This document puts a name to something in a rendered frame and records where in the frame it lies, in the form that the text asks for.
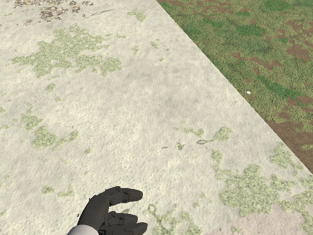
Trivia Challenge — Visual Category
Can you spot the robot left forearm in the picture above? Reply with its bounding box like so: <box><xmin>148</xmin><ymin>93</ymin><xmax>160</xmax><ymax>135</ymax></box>
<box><xmin>67</xmin><ymin>224</ymin><xmax>99</xmax><ymax>235</ymax></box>

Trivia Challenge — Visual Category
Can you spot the left robot hand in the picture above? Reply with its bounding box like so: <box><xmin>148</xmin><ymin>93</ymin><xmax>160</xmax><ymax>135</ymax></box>
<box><xmin>77</xmin><ymin>186</ymin><xmax>148</xmax><ymax>235</ymax></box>

